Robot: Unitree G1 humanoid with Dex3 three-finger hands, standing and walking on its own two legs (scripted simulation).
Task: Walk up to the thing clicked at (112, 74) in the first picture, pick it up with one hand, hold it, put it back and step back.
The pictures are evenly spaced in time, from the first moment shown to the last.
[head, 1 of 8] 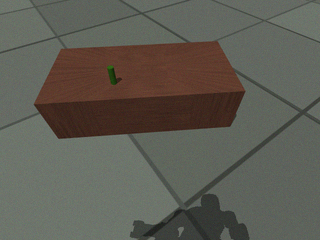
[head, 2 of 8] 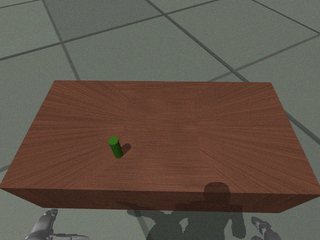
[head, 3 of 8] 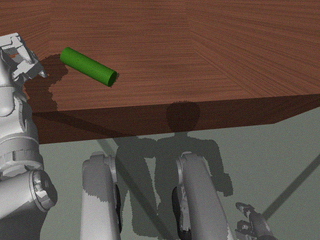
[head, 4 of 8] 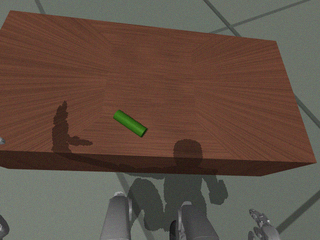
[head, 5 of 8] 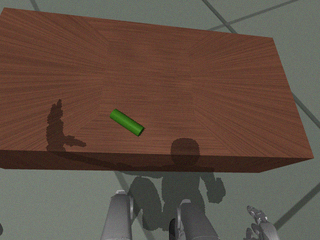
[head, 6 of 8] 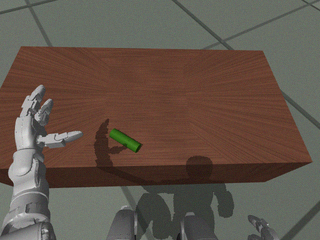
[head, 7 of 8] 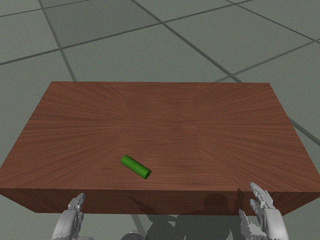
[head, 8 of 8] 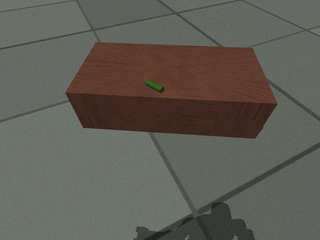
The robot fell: no
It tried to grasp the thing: yes
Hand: left
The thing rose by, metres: 0.00
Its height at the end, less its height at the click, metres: -0.05
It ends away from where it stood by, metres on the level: 0.13
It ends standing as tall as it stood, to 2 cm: no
